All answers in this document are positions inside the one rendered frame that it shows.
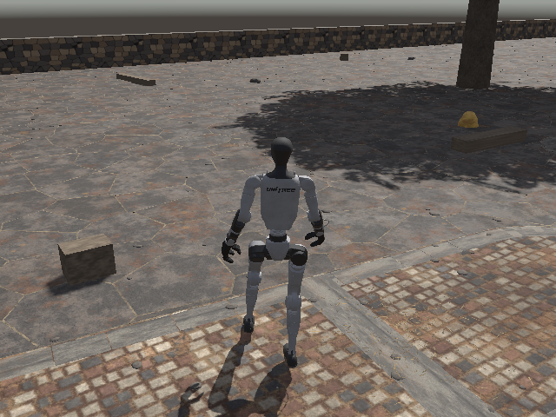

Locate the robot right hand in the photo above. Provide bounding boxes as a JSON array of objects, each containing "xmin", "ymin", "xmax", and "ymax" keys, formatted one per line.
[{"xmin": 305, "ymin": 232, "xmax": 325, "ymax": 247}]

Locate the robot left forearm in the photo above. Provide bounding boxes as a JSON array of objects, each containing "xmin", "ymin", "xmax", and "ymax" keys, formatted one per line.
[{"xmin": 225, "ymin": 209, "xmax": 245, "ymax": 246}]

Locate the robot right upper arm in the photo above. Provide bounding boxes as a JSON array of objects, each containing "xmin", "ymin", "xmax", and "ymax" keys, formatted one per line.
[{"xmin": 298, "ymin": 175, "xmax": 321, "ymax": 222}]

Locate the robot left upper arm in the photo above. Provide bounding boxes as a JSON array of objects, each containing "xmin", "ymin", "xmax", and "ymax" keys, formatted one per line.
[{"xmin": 237, "ymin": 175, "xmax": 262, "ymax": 223}]

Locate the robot left thigh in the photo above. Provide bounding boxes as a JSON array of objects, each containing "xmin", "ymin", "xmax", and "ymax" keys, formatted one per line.
[{"xmin": 248, "ymin": 241, "xmax": 266, "ymax": 286}]

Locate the robot left hand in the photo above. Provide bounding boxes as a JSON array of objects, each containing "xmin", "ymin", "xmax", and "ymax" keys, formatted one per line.
[{"xmin": 222, "ymin": 241, "xmax": 241, "ymax": 263}]

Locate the robot right forearm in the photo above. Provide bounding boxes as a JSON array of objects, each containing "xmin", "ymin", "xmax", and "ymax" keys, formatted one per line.
[{"xmin": 311, "ymin": 209, "xmax": 324, "ymax": 236}]

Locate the right robot foot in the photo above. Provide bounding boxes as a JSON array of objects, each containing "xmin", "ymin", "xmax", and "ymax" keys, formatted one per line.
[{"xmin": 283, "ymin": 343, "xmax": 298, "ymax": 367}]

